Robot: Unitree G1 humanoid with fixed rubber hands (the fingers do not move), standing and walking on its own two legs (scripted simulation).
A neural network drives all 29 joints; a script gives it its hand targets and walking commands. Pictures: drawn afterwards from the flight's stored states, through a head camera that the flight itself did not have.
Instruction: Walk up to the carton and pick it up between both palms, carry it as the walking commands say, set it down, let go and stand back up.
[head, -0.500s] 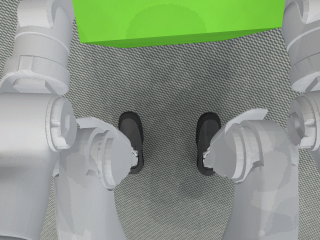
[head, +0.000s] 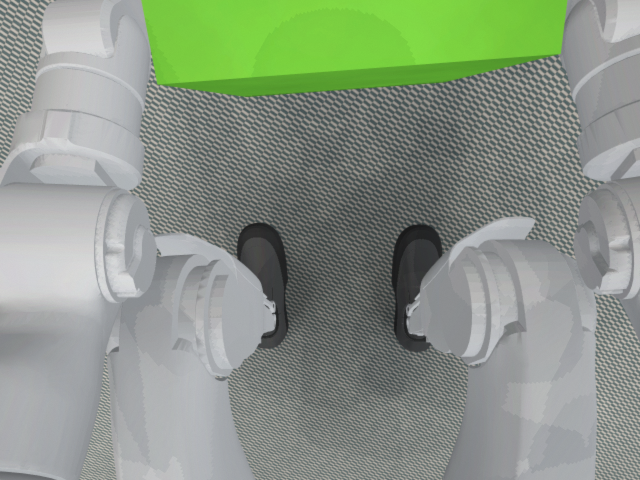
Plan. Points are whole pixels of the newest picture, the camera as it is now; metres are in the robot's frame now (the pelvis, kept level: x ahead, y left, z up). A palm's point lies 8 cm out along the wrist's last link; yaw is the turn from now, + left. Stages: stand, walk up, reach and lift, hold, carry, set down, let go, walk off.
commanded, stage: reach and lift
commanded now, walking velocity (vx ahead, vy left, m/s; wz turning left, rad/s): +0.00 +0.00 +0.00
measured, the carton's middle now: out of the picture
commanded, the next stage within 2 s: none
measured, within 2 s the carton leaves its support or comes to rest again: leaves its support in 0.36 s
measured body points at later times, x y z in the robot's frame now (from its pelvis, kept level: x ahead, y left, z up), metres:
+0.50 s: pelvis -0.01 +0.00 +0.01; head +0.36 -0.01 +0.25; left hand +0.58 +0.17 -0.14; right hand +0.57 -0.19 -0.14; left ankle +0.12 +0.12 -0.33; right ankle +0.11 -0.12 -0.33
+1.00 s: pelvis -0.01 +0.00 +0.05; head +0.35 -0.01 +0.30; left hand +0.58 +0.17 -0.07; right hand +0.58 -0.19 -0.07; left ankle +0.12 +0.12 -0.33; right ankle +0.11 -0.12 -0.33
